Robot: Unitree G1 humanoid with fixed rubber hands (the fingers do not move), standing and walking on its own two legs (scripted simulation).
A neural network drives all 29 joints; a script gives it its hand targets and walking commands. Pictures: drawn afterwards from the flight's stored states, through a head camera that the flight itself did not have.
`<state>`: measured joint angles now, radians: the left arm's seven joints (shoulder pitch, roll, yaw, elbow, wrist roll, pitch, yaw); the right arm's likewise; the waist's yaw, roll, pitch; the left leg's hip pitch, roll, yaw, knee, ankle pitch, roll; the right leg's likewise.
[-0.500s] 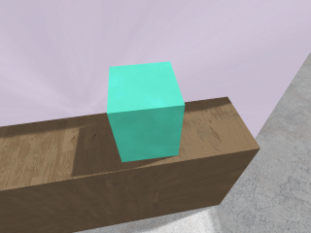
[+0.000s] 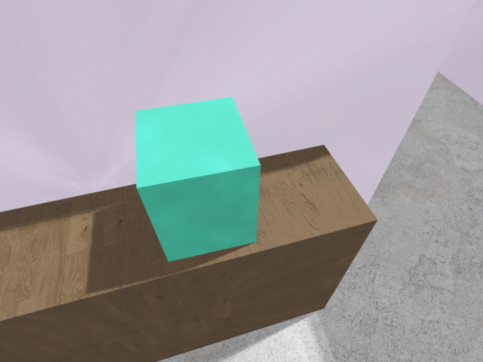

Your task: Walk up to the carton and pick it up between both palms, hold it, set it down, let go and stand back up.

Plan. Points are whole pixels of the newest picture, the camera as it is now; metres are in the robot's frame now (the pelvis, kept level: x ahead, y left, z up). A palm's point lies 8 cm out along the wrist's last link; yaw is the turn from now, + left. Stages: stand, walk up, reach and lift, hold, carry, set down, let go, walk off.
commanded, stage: walk up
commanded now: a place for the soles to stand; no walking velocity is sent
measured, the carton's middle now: (199, 180) +0.50 +0.09 +0.00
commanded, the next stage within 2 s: reach and lift in 1.16 s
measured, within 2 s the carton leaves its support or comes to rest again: neither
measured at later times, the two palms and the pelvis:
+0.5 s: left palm out of the picture +0.07 +0.26 -0.11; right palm out of the picture +0.06 -0.26 -0.12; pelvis -0.01 +0.00 +0.00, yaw -1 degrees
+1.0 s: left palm out of the picture +0.08 +0.26 -0.11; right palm out of the picture +0.05 -0.26 -0.12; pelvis -0.01 +0.01 +0.00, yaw -1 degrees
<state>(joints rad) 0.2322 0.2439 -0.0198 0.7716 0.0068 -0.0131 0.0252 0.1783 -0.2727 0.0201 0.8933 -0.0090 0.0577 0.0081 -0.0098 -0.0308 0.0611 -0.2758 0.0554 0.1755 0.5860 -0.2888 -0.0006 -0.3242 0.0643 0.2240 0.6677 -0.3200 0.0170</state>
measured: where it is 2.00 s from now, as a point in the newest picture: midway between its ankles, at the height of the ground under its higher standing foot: outside the picture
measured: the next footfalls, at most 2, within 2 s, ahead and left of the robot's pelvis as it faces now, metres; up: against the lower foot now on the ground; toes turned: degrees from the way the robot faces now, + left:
none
